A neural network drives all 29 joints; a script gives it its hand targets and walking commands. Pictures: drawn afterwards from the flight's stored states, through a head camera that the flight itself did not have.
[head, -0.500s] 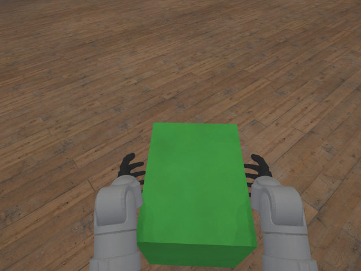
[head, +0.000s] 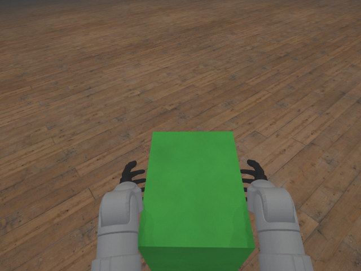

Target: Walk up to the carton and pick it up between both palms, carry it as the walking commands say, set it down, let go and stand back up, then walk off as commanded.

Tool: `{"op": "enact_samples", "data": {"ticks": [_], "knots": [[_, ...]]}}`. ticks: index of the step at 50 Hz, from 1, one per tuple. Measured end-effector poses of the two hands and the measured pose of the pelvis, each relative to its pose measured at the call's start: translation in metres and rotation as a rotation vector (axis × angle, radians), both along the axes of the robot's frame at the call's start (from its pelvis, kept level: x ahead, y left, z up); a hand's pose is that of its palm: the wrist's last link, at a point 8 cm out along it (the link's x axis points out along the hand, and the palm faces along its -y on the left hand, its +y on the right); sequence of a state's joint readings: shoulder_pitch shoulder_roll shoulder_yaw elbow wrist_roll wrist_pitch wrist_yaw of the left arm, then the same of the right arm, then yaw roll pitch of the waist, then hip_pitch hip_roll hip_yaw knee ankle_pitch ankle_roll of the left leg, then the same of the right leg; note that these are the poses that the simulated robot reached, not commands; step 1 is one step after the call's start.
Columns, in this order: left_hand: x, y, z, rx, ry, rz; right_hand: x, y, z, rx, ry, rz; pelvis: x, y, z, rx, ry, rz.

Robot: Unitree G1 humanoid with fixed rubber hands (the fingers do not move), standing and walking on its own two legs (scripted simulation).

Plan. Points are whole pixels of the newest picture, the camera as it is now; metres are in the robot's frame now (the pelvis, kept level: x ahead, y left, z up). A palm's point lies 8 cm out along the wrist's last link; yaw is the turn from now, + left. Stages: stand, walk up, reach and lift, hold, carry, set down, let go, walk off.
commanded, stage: carry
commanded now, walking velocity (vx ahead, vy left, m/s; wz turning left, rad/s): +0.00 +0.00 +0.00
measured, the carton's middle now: (192, 200) +0.33 +0.00 -0.02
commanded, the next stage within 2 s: hold in 0.88 s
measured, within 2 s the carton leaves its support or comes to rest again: neither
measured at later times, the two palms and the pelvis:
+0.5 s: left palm (116, 200) +0.29 +0.17 +0.06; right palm (249, 194) +0.29 -0.13 +0.06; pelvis +0.01 +0.02 +0.00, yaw +0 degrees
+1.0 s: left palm (115, 213) +0.27 +0.17 +0.04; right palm (248, 207) +0.27 -0.12 +0.03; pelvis +0.00 +0.01 +0.01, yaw +1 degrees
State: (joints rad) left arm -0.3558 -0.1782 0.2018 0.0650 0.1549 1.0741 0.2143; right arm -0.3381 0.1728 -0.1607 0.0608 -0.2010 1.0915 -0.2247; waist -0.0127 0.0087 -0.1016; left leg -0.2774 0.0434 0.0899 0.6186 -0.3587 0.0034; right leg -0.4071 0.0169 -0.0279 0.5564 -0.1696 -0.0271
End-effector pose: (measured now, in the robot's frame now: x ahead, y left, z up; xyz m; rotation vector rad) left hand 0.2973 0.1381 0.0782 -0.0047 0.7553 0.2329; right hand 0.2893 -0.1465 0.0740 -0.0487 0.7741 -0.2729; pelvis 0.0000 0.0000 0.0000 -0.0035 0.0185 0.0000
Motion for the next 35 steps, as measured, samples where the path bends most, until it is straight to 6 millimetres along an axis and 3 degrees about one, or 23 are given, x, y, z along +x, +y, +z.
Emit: {"op": "enact_samples", "data": {"ticks": [8,22,35], "knots": [[0.003,0.004,-0.001,-0.022,-0.015,0.002,0.003,0.004,0.005,-0.014,-0.014,-0.004,0.002,0.003,0.001,-0.006,0.012,0.001],[-0.002,0.027,-0.023,-0.018,-0.038,-0.026,0.006,0.020,-0.022,0.027,-0.036,0.098,0.008,0.015,-0.001,-0.010,-0.005,0.005],[-0.008,0.025,-0.015,-0.001,-0.079,-0.059,-0.006,0.016,-0.020,0.037,-0.074,0.090,0.007,0.017,-0.002,-0.007,-0.018,0.003]]}}
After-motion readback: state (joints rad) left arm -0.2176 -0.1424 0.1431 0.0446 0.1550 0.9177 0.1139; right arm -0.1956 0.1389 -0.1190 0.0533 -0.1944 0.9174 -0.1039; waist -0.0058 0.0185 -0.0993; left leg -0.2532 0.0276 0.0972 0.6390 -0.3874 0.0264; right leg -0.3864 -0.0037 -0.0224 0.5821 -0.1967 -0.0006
